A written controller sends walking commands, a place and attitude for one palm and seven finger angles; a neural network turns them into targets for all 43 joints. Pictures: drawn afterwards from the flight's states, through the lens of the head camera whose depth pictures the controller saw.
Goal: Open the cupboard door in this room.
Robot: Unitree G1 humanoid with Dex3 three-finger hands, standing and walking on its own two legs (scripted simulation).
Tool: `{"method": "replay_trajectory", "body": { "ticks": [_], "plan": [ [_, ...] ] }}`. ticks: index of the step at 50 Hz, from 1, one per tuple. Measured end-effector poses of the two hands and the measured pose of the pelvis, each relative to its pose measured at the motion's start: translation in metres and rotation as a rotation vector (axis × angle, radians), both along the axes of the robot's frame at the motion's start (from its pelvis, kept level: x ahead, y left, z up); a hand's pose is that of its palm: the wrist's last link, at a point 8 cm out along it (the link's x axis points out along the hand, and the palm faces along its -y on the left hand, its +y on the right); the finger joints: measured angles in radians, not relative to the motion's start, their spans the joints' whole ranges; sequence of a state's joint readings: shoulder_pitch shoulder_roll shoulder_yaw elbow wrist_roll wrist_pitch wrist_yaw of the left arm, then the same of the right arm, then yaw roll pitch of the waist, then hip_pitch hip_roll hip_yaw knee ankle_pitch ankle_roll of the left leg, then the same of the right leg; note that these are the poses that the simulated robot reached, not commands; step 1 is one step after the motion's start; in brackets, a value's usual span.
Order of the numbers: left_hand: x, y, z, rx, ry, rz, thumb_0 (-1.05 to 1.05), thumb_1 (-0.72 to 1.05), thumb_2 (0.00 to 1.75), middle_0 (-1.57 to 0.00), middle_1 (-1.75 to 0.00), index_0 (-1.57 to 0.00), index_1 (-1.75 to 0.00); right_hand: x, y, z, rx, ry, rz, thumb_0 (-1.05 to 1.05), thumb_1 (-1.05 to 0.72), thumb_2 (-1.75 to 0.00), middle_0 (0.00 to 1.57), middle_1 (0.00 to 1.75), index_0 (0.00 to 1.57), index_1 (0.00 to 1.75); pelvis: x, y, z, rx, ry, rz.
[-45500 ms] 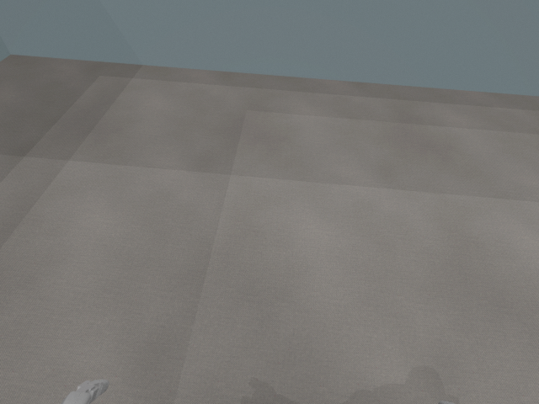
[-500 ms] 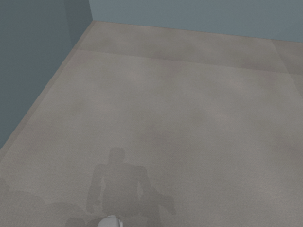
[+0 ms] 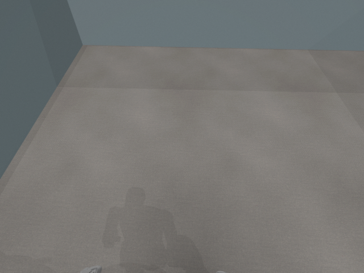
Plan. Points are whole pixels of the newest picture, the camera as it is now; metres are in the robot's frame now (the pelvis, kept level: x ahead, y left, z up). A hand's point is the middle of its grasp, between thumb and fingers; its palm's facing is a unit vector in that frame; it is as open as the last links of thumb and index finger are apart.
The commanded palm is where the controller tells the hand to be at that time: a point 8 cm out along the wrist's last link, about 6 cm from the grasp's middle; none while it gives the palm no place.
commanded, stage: turn to face it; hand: left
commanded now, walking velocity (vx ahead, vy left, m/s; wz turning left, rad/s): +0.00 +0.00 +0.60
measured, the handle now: out of the picture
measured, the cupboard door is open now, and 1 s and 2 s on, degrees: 50 50 50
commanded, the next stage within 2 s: none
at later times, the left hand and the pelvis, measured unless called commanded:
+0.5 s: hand (98, 267) +0.16 +0.21 -0.15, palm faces +0.30 -0.93 -0.23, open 7.4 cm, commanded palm none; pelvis +0.11 -0.02 +0.01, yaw +17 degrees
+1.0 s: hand out of the picture +0.04 +0.14 -0.17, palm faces +0.60 -0.76 -0.23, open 7.4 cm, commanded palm none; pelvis +0.13 -0.05 +0.00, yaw +36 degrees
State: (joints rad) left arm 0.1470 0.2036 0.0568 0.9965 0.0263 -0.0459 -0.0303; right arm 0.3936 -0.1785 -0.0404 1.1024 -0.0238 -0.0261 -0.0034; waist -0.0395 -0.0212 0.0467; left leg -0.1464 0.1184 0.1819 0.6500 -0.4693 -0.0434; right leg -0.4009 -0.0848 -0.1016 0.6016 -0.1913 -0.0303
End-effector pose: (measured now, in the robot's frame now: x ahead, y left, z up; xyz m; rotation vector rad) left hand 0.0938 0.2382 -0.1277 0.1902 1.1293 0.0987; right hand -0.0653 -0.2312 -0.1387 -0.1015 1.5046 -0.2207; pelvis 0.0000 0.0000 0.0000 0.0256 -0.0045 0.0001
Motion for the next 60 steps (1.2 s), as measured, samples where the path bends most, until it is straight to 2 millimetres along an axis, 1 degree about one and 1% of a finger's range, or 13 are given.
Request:
{"method": "replay_trajectory", "body": {
  "ticks": [3,6,10,16,21,27,30,33,39,45,49,54,60],
  "plan": [
    [0.021,-0.010,0.002,-0.009,-0.015,0.029,0.00,0.91,0.89,-0.20,-0.30,-0.20,-0.30,0.022,-0.005,0.001,0.001,0.044,0.011,0.01,-0.92,-0.90,0.20,0.30,0.20,0.30,0.020,-0.003,0.003,-0.030,-0.010,0.044],
    [0.029,-0.017,0.003,-0.031,-0.002,0.070,0.00,0.91,0.89,-0.20,-0.30,-0.20,-0.30,0.062,-0.006,0.011,-0.008,0.020,0.048,0.01,-0.92,-0.90,0.19,0.30,0.20,0.30,0.038,-0.005,0.010,-0.033,-0.002,0.081],
    [0.037,-0.006,-0.002,-0.044,0.001,0.148,-0.01,0.93,0.89,-0.20,-0.30,-0.20,-0.30,0.127,0.000,0.020,-0.021,-0.068,0.128,0.01,-0.92,-0.90,0.19,0.30,0.20,0.30,0.060,-0.002,0.013,-0.030,0.009,0.129],
    [0.034,0.016,-0.021,-0.042,0.077,0.228,-0.01,0.93,0.89,-0.20,-0.30,-0.20,-0.30,0.212,0.013,0.014,-0.043,-0.198,0.235,0.00,-0.91,-0.90,0.19,0.30,0.20,0.30,0.089,0.010,0.000,-0.044,0.024,0.183],
    [0.041,0.022,-0.005,-0.006,0.072,0.298,0.00,0.92,0.89,-0.20,-0.30,-0.20,-0.30,0.257,0.013,0.022,-0.031,-0.231,0.327,0.00,-0.91,-0.90,0.20,0.30,0.20,0.30,0.103,-0.001,0.010,-0.046,0.034,0.243],
    [0.050,0.009,0.016,0.051,0.013,0.358,0.01,0.91,0.89,-0.20,-0.30,-0.20,-0.30,0.302,-0.014,0.014,-0.005,-0.231,0.399,0.00,-0.91,-0.90,0.20,0.30,0.21,0.30,0.118,-0.027,0.011,-0.040,0.023,0.318],
    [0.043,-0.001,0.019,0.094,-0.009,0.391,0.00,0.91,0.89,-0.20,-0.30,-0.20,-0.30,0.329,-0.032,0.003,0.001,-0.235,0.428,0.00,-0.91,-0.90,0.20,0.30,0.21,0.30,0.126,-0.042,0.003,-0.011,0.016,0.356],
    [0.025,-0.017,0.025,0.095,0.023,0.440,0.00,0.91,0.89,-0.20,-0.30,-0.20,-0.30,0.357,-0.040,0.010,-0.003,-0.244,0.473,0.01,-0.91,-0.90,0.20,0.30,0.20,0.30,0.131,-0.048,0.010,-0.001,0.007,0.408],
    [-0.014,-0.047,0.024,0.047,0.107,0.532,0.00,0.91,0.89,-0.20,-0.30,-0.20,-0.30,0.407,-0.028,0.030,0.000,-0.288,0.580,0.01,-0.91,-0.90,0.19,0.30,0.20,0.30,0.140,-0.057,0.021,0.021,0.019,0.486],
    [-0.060,-0.064,0.003,-0.018,0.168,0.644,0.00,0.91,0.89,-0.20,-0.30,-0.20,-0.30,0.444,0.018,0.035,0.017,-0.354,0.726,0.01,-0.91,-0.90,0.19,0.30,0.20,0.30,0.138,-0.051,0.013,0.003,0.013,0.565],
    [-0.085,-0.061,-0.015,-0.037,0.207,0.714,0.01,0.91,0.89,-0.20,-0.30,-0.20,-0.30,0.453,0.045,0.032,0.028,-0.406,0.805,0.00,-0.91,-0.90,0.19,0.30,0.20,0.30,0.135,-0.047,0.000,-0.012,0.010,0.616],
    [-0.082,-0.053,-0.003,-0.008,0.172,0.767,0.01,0.91,0.89,-0.20,-0.30,-0.20,-0.30,0.445,0.051,0.033,0.040,-0.364,0.855,0.00,-0.91,-0.90,0.20,0.30,0.20,0.30,0.138,-0.053,0.009,-0.027,0.010,0.669],
    [-0.058,-0.051,0.017,0.059,0.080,0.796,0.01,0.91,0.89,-0.20,-0.30,-0.20,-0.30,0.443,0.035,0.020,0.069,-0.292,0.878,0.00,-0.91,-0.90,0.20,0.30,0.21,0.30,0.149,-0.071,0.011,-0.033,0.008,0.738]
  ]
}}
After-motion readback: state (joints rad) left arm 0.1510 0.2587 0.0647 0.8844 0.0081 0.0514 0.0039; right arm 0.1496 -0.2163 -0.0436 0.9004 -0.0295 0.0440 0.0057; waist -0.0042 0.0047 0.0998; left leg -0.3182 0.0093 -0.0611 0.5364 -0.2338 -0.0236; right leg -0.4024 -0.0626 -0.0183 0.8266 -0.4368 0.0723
